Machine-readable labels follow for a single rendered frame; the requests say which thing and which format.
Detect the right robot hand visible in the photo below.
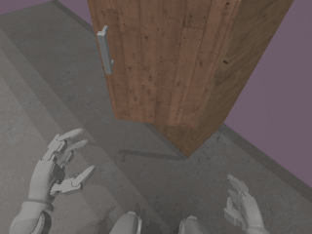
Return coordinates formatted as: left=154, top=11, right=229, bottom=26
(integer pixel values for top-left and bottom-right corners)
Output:
left=224, top=175, right=264, bottom=232

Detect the robot right thigh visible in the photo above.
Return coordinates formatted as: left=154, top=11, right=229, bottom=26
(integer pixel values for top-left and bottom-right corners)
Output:
left=178, top=218, right=213, bottom=234

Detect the handle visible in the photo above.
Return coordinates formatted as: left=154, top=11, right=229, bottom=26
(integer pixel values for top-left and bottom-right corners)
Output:
left=97, top=25, right=114, bottom=74

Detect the robot left forearm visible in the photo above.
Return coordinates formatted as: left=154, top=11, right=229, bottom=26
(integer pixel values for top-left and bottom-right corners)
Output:
left=9, top=200, right=54, bottom=234

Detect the left robot hand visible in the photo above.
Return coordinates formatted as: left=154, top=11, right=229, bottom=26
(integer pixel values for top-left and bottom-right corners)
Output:
left=27, top=128, right=97, bottom=204

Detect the cupboard door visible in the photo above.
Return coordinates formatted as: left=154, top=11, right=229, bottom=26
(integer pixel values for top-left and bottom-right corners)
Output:
left=87, top=0, right=242, bottom=129

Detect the right robot shin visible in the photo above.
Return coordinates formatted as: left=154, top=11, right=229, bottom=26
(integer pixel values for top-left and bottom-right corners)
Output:
left=186, top=215, right=197, bottom=220

